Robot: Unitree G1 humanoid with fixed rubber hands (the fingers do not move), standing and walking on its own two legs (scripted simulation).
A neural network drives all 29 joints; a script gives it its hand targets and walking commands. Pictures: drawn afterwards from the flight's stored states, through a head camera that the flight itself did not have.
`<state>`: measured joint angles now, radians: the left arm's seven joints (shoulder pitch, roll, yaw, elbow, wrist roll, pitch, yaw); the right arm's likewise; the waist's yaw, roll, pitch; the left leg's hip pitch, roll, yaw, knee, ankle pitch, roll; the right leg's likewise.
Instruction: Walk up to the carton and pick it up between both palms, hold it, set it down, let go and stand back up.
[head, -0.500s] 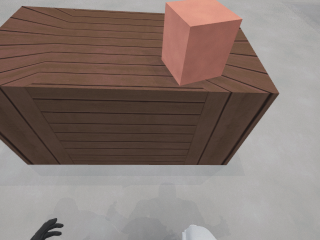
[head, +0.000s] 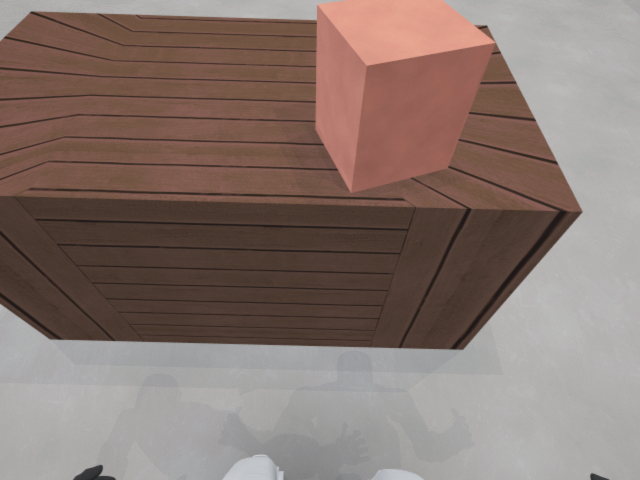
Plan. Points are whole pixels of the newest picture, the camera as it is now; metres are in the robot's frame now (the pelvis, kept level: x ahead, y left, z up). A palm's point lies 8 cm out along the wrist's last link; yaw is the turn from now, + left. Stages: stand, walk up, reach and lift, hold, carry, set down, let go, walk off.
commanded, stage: walk up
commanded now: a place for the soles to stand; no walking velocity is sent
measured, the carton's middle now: (388, 94) +0.72 -0.09 +0.06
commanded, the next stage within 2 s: none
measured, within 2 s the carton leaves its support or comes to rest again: neither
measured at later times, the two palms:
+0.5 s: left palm (145, 479) +0.13 +0.23 -0.07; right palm out of the picture +0.14 -0.45 -0.07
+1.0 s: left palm (168, 430) +0.18 +0.22 -0.09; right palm out of the picture +0.20 -0.44 -0.07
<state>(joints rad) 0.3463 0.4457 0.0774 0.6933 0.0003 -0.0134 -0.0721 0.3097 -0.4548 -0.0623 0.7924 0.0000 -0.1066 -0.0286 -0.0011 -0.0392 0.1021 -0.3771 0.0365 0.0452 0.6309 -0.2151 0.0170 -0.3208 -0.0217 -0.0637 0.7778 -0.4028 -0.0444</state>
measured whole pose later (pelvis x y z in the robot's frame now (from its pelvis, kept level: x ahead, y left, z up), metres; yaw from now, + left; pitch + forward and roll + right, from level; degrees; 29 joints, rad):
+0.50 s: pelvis +0.08 -0.11 +0.01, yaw -1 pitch -1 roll +2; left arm 0.39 0.45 0.09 0.71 0.00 -0.02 -0.06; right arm 0.31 -0.47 -0.06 0.79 0.00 -0.06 -0.03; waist 0.00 -0.03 0.08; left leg -0.49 0.03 -0.01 1.00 -0.42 0.03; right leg -0.32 -0.03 -0.07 0.64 -0.31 -0.04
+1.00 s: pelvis +0.10 -0.11 +0.00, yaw +1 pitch -1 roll +0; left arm 0.28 0.45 0.05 0.77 0.00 -0.04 -0.02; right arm 0.24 -0.45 -0.06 0.81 0.00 -0.04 -0.01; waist 0.00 -0.02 0.06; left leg -0.36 0.04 0.00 0.70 -0.35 0.00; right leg -0.31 -0.03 -0.02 0.67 -0.33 -0.02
